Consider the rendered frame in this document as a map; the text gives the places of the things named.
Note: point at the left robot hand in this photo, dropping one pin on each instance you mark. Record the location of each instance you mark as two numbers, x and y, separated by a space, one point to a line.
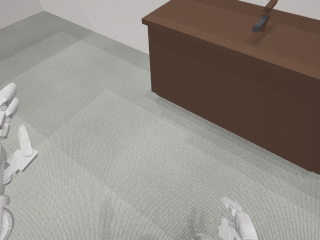
20 159

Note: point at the counter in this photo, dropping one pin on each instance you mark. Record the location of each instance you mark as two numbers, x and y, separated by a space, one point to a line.
263 87

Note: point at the right robot hand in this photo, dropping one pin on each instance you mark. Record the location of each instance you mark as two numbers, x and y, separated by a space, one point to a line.
241 228

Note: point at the left robot forearm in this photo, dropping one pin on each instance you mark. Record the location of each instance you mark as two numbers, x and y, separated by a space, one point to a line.
7 220

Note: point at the tap lever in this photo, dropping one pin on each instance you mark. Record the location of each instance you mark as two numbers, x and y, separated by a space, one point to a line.
258 25

